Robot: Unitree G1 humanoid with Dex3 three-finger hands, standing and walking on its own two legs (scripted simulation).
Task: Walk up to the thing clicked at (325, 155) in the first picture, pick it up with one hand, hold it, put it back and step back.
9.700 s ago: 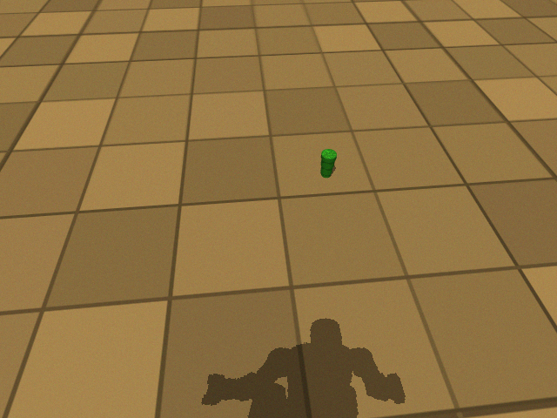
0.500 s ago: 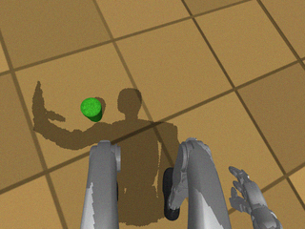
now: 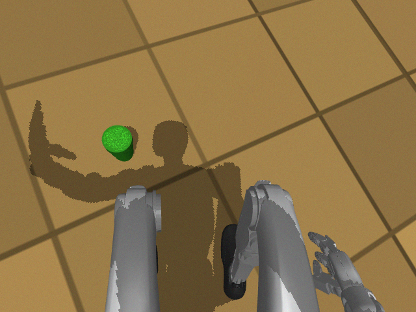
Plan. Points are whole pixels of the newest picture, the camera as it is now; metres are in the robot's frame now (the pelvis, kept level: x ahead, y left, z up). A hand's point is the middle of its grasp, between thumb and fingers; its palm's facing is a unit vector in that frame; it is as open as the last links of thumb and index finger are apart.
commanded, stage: go down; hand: left
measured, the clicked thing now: (121, 146) +0.47 +0.21 -0.32
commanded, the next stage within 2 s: approach in 0.42 s
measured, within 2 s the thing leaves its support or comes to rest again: neither
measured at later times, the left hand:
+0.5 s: hand out of the picture +0.38 +0.42 -0.01, palm faces +0.21 -0.97 -0.07, open 17.7 cm
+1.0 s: hand (40, 151) +0.40 +0.34 -0.16, palm faces +0.14 -0.99 +0.04, open 17.7 cm
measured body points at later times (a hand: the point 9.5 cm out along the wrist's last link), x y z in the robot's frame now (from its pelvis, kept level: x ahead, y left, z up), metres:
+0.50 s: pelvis +0.00 +0.00 -0.02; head +0.20 +0.07 +0.38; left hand +0.36 +0.47 +0.00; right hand +0.16 -0.28 -0.11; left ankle +0.08 +0.12 -0.36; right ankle +0.12 -0.13 -0.36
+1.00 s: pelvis +0.00 +0.01 -0.07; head +0.22 +0.11 +0.30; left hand +0.39 +0.40 -0.16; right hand +0.16 -0.27 -0.14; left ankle +0.08 +0.12 -0.36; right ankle +0.12 -0.13 -0.36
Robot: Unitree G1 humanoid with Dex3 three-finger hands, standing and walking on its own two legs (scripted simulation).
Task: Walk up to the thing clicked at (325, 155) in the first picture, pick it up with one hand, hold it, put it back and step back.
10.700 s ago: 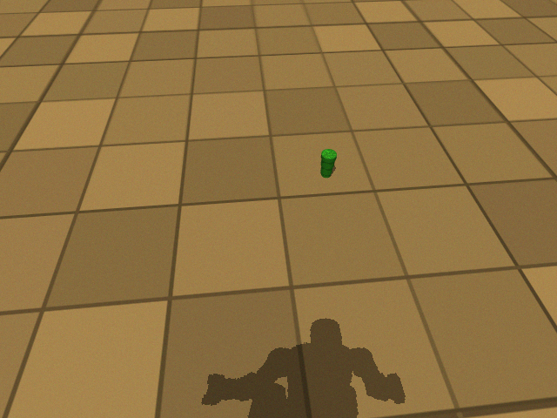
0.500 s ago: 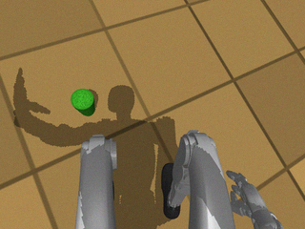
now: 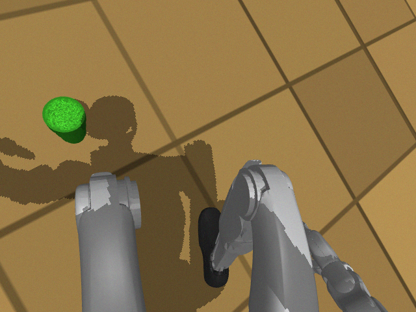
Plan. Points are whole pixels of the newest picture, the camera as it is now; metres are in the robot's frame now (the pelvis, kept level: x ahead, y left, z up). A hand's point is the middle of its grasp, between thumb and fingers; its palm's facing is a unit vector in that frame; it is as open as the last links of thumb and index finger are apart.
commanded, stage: approach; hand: left
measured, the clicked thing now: (69, 125) +0.46 +0.24 -0.25
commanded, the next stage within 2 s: close in in 0.08 s
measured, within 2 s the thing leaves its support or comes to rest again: neither
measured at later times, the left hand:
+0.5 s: hand (38, 138) +0.42 +0.28 -0.20, palm faces +0.26 -0.96 +0.06, open 17.6 cm
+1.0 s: hand (59, 134) +0.43 +0.25 -0.21, palm faces +0.28 -0.96 +0.01, open 17.2 cm
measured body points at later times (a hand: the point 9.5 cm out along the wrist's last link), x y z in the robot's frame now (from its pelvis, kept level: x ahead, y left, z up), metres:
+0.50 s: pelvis -0.02 +0.01 -0.03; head +0.22 +0.18 +0.31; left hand +0.40 +0.33 -0.20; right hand +0.14 -0.25 -0.06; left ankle +0.08 +0.12 -0.28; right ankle +0.13 -0.13 -0.28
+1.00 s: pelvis -0.02 +0.02 -0.03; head +0.22 +0.18 +0.30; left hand +0.41 +0.30 -0.21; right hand +0.10 -0.24 -0.06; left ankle +0.08 +0.12 -0.28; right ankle +0.13 -0.13 -0.28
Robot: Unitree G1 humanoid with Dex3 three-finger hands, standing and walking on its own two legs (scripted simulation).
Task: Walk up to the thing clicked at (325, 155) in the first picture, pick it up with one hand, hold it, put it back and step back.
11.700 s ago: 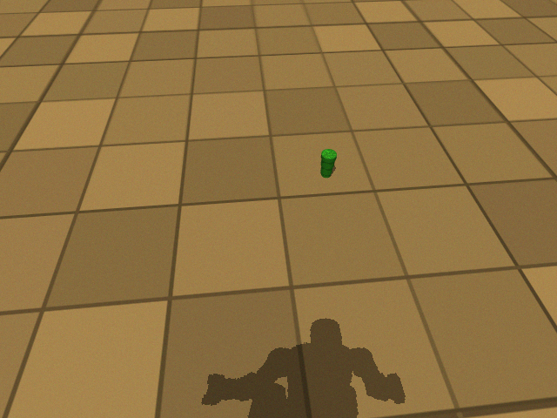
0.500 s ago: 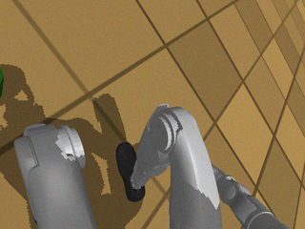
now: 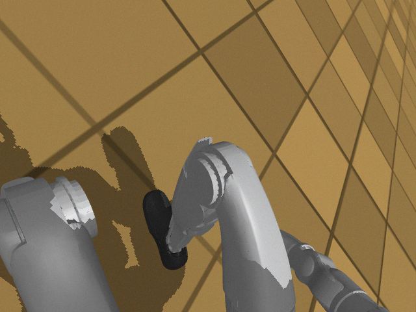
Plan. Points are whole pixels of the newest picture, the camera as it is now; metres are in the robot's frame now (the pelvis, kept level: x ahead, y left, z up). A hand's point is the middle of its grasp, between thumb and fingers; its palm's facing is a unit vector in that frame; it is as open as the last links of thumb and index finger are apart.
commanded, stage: close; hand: left
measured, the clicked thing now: out of the picture +0.45 +0.28 -0.21
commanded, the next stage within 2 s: settle in 0.72 s
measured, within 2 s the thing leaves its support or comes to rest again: leaves its support in 1.10 s
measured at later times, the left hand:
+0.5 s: hand out of the picture +0.43 +0.28 -0.18, palm faces +0.40 -0.92 +0.00, open 10.7 cm
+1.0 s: hand out of the picture +0.44 +0.27 -0.19, palm faces +0.42 -0.91 +0.01, open 10.5 cm
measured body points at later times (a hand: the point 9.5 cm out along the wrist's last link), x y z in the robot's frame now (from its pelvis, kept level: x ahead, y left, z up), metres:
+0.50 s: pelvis +0.00 +0.00 +0.00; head +0.24 +0.20 +0.33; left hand +0.41 +0.32 -0.18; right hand +0.17 -0.24 -0.02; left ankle +0.09 +0.11 -0.25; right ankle +0.17 -0.13 -0.25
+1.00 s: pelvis +0.00 +0.00 +0.00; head +0.24 +0.19 +0.32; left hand +0.42 +0.32 -0.18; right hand +0.16 -0.25 -0.02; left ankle +0.09 +0.11 -0.25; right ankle +0.17 -0.13 -0.25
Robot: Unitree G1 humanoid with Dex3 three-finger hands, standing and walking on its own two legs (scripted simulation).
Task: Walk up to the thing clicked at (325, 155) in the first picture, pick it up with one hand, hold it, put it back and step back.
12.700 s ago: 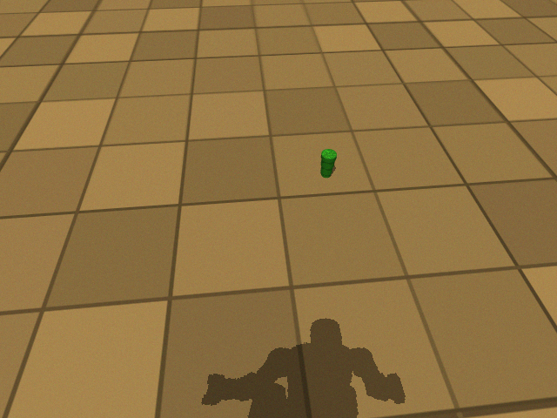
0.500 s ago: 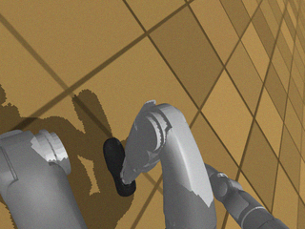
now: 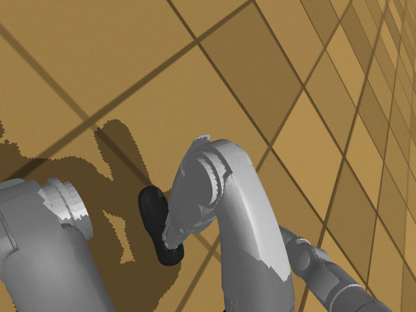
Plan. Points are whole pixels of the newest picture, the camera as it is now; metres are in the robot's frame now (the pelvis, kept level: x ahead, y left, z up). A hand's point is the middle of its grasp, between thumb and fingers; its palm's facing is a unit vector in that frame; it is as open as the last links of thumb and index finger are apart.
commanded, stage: settle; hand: left
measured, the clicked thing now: out of the picture +0.44 +0.27 -0.21
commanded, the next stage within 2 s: lift in 1.70 s
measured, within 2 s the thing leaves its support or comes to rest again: leaves its support in 0.10 s
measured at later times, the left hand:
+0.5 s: hand out of the picture +0.42 +0.32 -0.10, palm faces +0.41 -0.91 -0.01, open 10.7 cm
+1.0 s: hand out of the picture +0.42 +0.33 -0.01, palm faces +0.39 -0.92 -0.04, open 10.7 cm
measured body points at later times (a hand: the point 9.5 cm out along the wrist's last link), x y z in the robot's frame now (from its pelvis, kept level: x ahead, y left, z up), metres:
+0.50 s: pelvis +0.00 +0.00 +0.02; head +0.20 +0.19 +0.37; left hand +0.39 +0.36 -0.10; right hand +0.18 -0.24 -0.03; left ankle +0.08 +0.11 -0.25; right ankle +0.17 -0.13 -0.25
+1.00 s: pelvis +0.02 -0.01 +0.05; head +0.21 +0.12 +0.43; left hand +0.39 +0.37 -0.01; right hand +0.20 -0.25 -0.05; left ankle +0.08 +0.11 -0.25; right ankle +0.17 -0.13 -0.25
